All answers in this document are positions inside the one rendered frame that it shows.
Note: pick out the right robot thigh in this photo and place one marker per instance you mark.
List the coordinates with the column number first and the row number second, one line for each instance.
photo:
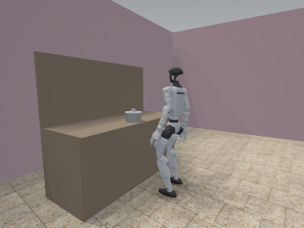
column 171, row 153

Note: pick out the robot right forearm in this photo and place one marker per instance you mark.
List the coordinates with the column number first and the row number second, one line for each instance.
column 185, row 118

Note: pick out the robot left forearm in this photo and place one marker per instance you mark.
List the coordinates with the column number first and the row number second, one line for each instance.
column 164, row 117

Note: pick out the lid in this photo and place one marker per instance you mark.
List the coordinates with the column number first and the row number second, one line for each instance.
column 133, row 112

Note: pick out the left robot hand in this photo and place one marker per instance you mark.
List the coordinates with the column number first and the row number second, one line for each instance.
column 155, row 136

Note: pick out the humanoid robot torso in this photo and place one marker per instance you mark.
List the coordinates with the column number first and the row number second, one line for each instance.
column 177, row 103

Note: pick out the pot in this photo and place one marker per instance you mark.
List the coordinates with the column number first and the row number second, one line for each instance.
column 133, row 118

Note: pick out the right robot upper arm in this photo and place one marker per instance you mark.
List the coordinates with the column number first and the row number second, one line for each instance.
column 186, row 102

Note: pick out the left robot upper arm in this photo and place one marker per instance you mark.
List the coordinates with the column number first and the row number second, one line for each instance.
column 167, row 97

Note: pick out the table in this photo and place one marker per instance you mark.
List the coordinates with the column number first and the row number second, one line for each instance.
column 91, row 155

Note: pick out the right robot hand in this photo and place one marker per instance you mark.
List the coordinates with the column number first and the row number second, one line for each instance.
column 184, row 136

